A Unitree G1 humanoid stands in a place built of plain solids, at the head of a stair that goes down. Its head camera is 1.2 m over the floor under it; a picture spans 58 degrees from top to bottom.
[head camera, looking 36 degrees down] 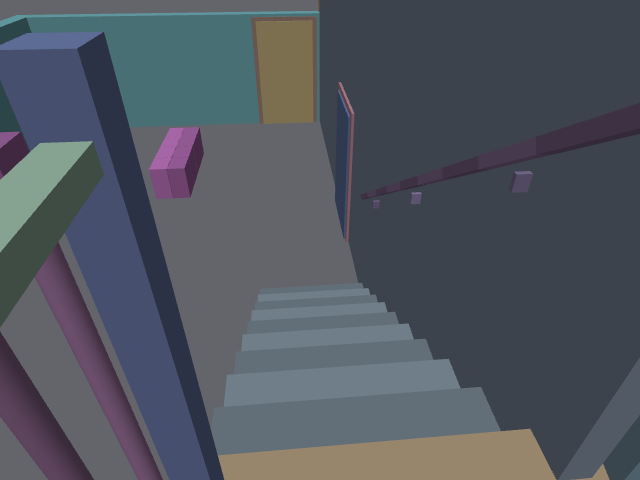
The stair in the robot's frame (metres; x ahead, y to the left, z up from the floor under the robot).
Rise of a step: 0.17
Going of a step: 0.27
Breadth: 0.98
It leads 5 degrees to the left of straight ahead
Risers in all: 10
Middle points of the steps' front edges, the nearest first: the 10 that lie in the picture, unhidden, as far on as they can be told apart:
0.66 -0.13 0.00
0.93 -0.11 -0.17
1.20 -0.09 -0.35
1.47 -0.06 -0.52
1.74 -0.04 -0.70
2.00 -0.02 -0.87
2.27 0.01 -1.05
2.54 0.03 -1.22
2.81 0.05 -1.40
3.08 0.08 -1.57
